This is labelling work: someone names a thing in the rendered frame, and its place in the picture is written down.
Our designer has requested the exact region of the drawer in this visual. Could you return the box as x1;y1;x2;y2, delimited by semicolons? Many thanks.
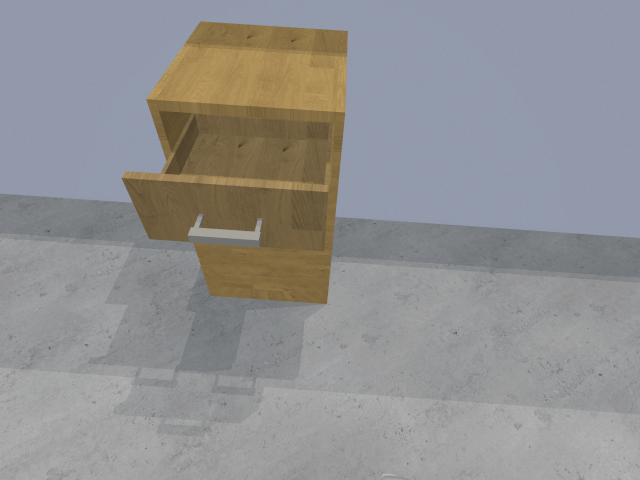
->
122;113;333;251

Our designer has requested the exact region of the cabinet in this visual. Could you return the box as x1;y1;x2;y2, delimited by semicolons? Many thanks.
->
146;21;348;304

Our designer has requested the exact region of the handle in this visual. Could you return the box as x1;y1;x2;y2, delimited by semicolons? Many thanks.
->
188;214;263;248

